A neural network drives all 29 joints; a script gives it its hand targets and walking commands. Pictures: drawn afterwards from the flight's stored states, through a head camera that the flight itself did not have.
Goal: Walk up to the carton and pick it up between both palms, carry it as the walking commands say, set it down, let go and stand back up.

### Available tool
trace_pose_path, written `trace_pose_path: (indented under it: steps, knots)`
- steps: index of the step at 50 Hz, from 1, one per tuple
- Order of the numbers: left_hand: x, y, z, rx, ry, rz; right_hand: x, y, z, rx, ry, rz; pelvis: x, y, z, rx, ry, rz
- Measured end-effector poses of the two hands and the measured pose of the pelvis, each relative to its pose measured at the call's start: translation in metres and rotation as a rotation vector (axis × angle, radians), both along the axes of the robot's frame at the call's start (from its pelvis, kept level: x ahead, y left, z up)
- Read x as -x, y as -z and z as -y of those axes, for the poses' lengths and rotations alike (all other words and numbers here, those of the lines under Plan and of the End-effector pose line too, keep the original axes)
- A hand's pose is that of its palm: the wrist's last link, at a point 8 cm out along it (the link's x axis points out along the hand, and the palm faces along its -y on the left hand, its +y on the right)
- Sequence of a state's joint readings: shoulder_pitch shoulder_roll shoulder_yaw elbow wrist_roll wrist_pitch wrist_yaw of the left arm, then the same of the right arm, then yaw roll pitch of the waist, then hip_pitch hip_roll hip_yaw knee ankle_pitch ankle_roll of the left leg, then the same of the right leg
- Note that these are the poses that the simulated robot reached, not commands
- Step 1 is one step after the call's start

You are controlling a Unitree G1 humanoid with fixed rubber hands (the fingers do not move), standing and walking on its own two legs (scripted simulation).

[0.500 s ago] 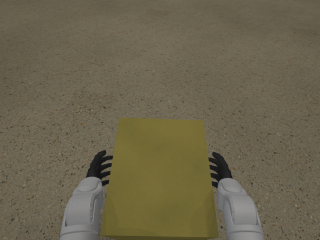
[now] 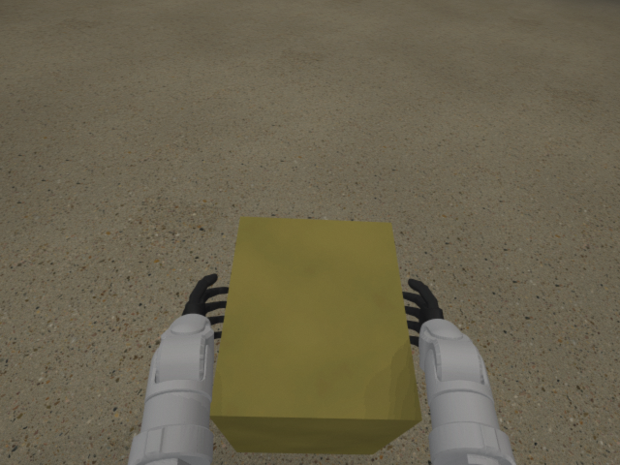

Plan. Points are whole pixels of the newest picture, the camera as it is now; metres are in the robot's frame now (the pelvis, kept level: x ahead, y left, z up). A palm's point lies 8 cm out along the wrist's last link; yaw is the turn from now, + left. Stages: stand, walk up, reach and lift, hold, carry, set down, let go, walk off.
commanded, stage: set down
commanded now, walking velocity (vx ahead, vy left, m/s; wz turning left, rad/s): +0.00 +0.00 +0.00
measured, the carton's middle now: (310, 342) +0.33 +0.04 -0.07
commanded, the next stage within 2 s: none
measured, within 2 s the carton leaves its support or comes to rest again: neither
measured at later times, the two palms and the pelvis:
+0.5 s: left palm (203, 349) +0.28 +0.20 -0.05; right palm (408, 341) +0.34 -0.12 -0.05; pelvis -0.02 -0.03 -0.02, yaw +1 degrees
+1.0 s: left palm (211, 356) +0.32 +0.21 -0.14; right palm (389, 347) +0.38 -0.10 -0.13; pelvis -0.03 +0.00 -0.08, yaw +1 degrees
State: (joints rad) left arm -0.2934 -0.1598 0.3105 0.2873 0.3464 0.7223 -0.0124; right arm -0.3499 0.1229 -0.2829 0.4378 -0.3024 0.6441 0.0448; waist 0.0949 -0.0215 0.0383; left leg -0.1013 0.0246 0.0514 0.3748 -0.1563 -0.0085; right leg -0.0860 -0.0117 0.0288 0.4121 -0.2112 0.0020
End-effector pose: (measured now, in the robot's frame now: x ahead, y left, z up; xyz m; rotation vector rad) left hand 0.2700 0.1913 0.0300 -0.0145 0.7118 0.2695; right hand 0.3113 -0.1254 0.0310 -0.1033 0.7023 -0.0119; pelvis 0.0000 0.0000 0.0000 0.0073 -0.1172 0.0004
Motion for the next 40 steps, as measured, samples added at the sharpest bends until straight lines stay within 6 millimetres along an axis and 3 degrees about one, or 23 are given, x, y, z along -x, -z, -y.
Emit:
trace_pose_path:
  steps: [9, 22, 40]
  knots:
    - [0.003, 0.024, 0.0, 0.005, -0.047, -0.019, -0.009, 0.025, -0.003, -0.016, -0.019, -0.015, 0.005, 0.006, 0.013, -0.005, -0.013, -0.07]
    - [-0.008, 0.068, -0.003, 0.0, -0.066, -0.019, -0.026, 0.068, -0.007, -0.026, -0.022, -0.012, 0.014, 0.019, 0.028, 0.001, -0.02, -0.216]
    - [-0.03, 0.14, -0.017, 0.023, -0.078, -0.028, -0.05, 0.138, -0.021, -0.032, -0.016, -0.017, 0.023, 0.052, 0.008, 0.028, -0.027, -0.522]
